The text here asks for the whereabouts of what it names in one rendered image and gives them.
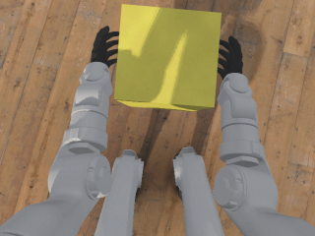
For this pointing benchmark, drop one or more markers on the robot right hand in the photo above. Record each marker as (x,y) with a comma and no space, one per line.
(233,57)

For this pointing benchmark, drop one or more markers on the carton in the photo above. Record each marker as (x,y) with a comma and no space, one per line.
(167,58)

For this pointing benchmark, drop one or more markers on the robot left hand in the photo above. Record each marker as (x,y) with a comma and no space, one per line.
(99,52)

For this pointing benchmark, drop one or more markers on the left robot forearm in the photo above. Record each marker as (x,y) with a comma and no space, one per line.
(87,129)

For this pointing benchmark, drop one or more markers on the right robot foot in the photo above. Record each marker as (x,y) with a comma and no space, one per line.
(179,192)

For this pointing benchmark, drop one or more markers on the right robot forearm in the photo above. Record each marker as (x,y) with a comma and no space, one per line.
(240,141)

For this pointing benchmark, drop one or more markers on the robot right upper arm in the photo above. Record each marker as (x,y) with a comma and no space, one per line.
(250,197)

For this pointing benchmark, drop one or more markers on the right robot thigh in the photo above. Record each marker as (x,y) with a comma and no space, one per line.
(201,216)

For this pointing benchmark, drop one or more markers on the robot left upper arm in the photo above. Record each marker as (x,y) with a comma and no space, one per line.
(76,182)

